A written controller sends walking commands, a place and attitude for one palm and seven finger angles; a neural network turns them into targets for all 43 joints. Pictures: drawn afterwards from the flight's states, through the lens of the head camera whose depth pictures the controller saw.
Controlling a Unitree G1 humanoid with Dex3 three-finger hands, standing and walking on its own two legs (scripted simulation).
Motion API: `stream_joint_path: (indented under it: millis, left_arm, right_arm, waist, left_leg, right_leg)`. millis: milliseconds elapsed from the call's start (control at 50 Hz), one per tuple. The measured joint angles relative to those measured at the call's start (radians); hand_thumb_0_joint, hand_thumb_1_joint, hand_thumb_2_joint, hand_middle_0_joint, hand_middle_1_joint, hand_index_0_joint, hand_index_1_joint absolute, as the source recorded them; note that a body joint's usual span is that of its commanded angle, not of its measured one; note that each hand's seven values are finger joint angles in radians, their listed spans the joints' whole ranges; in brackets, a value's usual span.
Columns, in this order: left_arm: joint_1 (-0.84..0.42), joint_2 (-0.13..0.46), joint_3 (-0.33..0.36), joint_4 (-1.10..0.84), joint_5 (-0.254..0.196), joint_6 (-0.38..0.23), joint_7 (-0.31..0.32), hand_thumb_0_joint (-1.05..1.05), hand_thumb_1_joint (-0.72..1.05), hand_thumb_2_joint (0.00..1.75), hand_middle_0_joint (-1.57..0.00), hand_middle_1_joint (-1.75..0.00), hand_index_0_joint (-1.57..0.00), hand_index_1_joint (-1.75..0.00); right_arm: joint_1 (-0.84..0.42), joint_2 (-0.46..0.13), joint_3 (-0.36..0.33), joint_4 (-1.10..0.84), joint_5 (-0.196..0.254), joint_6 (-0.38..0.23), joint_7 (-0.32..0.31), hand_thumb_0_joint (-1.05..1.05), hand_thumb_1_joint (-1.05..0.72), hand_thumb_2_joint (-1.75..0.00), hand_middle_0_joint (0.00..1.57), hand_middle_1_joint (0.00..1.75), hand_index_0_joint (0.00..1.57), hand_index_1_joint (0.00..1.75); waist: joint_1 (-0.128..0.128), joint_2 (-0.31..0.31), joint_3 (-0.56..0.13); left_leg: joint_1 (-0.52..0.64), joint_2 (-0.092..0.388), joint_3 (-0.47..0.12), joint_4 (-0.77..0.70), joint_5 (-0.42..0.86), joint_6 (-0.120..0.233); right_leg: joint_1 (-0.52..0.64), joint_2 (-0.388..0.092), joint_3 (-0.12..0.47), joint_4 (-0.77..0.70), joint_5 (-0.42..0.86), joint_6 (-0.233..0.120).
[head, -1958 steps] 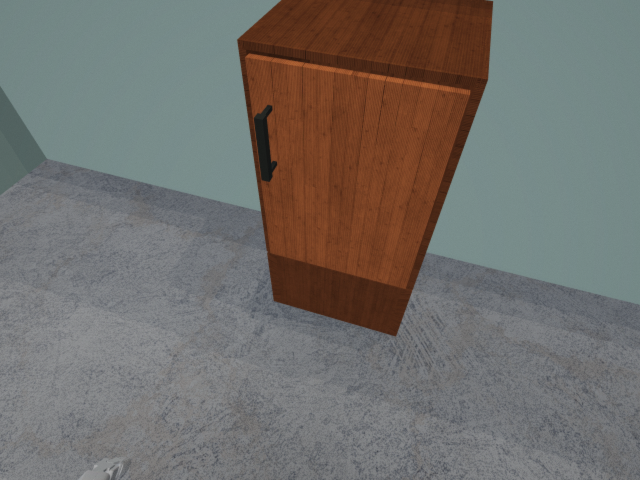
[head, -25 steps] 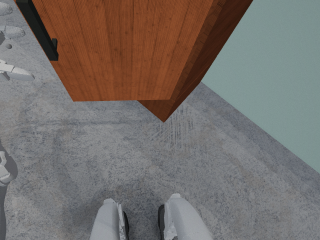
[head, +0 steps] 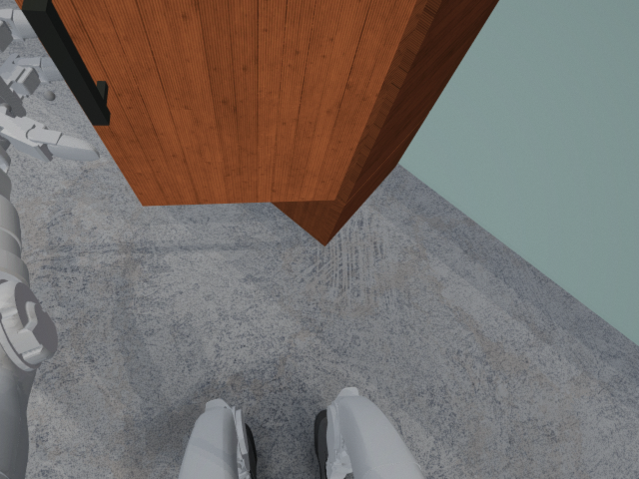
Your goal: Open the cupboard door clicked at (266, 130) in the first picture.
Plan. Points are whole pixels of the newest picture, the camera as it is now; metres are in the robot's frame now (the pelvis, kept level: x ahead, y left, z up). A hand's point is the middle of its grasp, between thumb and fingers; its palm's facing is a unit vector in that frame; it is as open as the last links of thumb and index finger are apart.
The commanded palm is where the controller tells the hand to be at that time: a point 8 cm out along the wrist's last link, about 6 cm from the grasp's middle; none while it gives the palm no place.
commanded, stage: slide the fingers in behind the handle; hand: left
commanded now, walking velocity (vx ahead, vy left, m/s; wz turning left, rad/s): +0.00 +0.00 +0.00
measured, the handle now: (76, 57) +0.59 +0.22 +0.06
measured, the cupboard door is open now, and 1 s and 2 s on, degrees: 45 47 47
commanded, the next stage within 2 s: close the thumb around the handle in 1.08 s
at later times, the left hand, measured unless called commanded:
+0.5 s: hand (88, 96) +0.53 +0.21 +0.07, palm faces -0.01 -1.00 -0.01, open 14.0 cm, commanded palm +0.51 +0.24 +0.06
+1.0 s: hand (99, 98) +0.53 +0.19 +0.07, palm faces +0.00 -1.00 -0.02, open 14.0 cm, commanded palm +0.51 +0.23 +0.06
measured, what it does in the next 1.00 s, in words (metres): stands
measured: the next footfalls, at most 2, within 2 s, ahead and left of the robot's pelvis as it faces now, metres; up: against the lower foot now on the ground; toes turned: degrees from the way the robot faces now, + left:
none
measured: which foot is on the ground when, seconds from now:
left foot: down 0.00-1.00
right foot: down 0.00-1.00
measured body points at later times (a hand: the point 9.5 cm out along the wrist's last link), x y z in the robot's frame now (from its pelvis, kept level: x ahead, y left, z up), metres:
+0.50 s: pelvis +0.01 +0.00 +0.00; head +0.17 +0.03 +0.42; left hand +0.53 +0.26 +0.07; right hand +0.00 -0.26 -0.10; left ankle +0.02 +0.08 -0.65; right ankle +0.02 -0.13 -0.65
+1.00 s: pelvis +0.01 -0.01 +0.00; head +0.16 +0.02 +0.42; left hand +0.52 +0.25 +0.07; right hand +0.01 -0.28 -0.10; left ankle +0.02 +0.08 -0.65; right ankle +0.02 -0.13 -0.65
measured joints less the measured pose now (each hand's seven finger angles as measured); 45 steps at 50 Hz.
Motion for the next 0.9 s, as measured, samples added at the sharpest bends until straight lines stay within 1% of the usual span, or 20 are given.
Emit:
stream_joint_path:
  millis: [120, 220, 480, 580, 640, 720, 780, 900]
  left_arm:
    - [0.007, -0.017, 0.000, -0.011, -0.004, 0.000, 0.005, -0.01, -0.50, 0.30, -0.30, -1.20, -0.30, -1.20]
    - [0.017, -0.042, -0.016, -0.022, -0.008, 0.000, 0.019, -0.01, -0.50, 0.30, -0.30, -1.20, -0.30, -1.20]
    - [0.035, -0.124, -0.052, -0.043, -0.003, -0.022, 0.085, -0.01, -0.50, 0.30, -0.30, -1.20, -0.30, -1.20]
    - [0.039, -0.141, -0.058, -0.035, 0.008, -0.034, 0.113, -0.01, -0.50, 0.30, -0.30, -1.20, -0.30, -1.20]
    - [0.048, -0.153, -0.061, -0.043, 0.006, -0.039, 0.133, -0.01, -0.50, 0.30, -0.30, -1.20, -0.30, -1.20]
    - [0.064, -0.164, -0.066, -0.047, -0.005, -0.051, 0.145, -0.01, -0.50, 0.30, -0.29, -1.20, -0.28, -1.20]
    - [0.069, -0.169, -0.068, -0.046, -0.002, -0.058, 0.143, -0.01, -0.50, 0.30, -0.29, -1.20, -0.28, -1.20]
    - [0.047, -0.156, -0.073, -0.011, -0.002, -0.065, 0.129, -0.01, -0.50, 0.30, -0.30, -1.20, -0.28, -1.20]
  right_arm:
    - [-0.002, 0.004, -0.004, 0.002, -0.002, 0.002, 0.004, 0.00, -0.90, -0.90, 0.20, 0.30, 0.20, 0.30]
    - [0.000, 0.008, -0.007, 0.003, -0.002, 0.002, 0.008, 0.00, -0.90, -0.90, 0.20, 0.30, 0.20, 0.30]
    - [0.002, 0.016, -0.018, 0.012, -0.010, 0.004, 0.018, 0.00, -0.90, -0.90, 0.20, 0.30, 0.20, 0.30]
    - [0.003, 0.017, -0.019, 0.007, -0.011, 0.005, 0.022, 0.00, -0.90, -0.90, 0.20, 0.30, 0.20, 0.30]
    - [0.005, 0.019, -0.023, 0.008, -0.013, 0.003, 0.025, 0.00, -0.90, -0.90, 0.20, 0.30, 0.20, 0.30]
    - [0.006, 0.022, -0.026, 0.015, -0.012, 0.004, 0.029, 0.00, -0.90, -0.90, 0.20, 0.30, 0.20, 0.30]
    - [0.005, 0.022, -0.026, 0.022, -0.012, 0.004, 0.029, 0.00, -0.90, -0.90, 0.20, 0.30, 0.20, 0.30]
    - [-0.004, 0.017, -0.023, 0.027, -0.008, -0.002, 0.021, 0.00, -0.90, -0.90, 0.20, 0.30, 0.20, 0.30]
  waist:
    - [0.002, 0.002, -0.005]
    - [0.008, 0.002, -0.006]
    - [0.016, 0.005, -0.016]
    - [0.014, 0.007, -0.015]
    - [0.016, 0.008, -0.018]
    - [0.023, 0.008, -0.016]
    - [0.028, 0.007, -0.016]
    - [0.025, 0.003, -0.015]
  left_leg:
    - [0.001, 0.000, 0.003, -0.001, -0.003, 0.000]
    - [0.010, -0.002, 0.004, -0.006, -0.004, 0.001]
    - [0.036, -0.008, 0.008, -0.021, -0.005, 0.000]
    - [0.047, -0.008, 0.010, -0.024, -0.005, -0.002]
    - [0.050, -0.008, 0.011, -0.026, -0.005, -0.004]
    - [0.061, -0.008, 0.012, -0.032, -0.003, -0.006]
    - [0.065, -0.008, 0.010, -0.034, -0.002, -0.008]
    - [0.060, -0.009, 0.002, -0.028, -0.001, -0.012]
  right_leg:
    - [0.000, 0.000, 0.003, 0.000, -0.003, 0.001]
    - [0.007, -0.001, 0.005, -0.004, -0.004, 0.002]
    - [0.031, -0.005, 0.009, -0.013, -0.008, 0.003]
    - [0.038, -0.005, 0.011, -0.012, -0.010, 0.001]
    - [0.039, -0.005, 0.013, -0.010, -0.011, 0.000]
    - [0.047, -0.004, 0.015, -0.012, -0.011, -0.002]
    - [0.052, -0.004, 0.012, -0.012, -0.012, -0.004]
    - [0.050, -0.005, 0.005, -0.006, -0.015, -0.009]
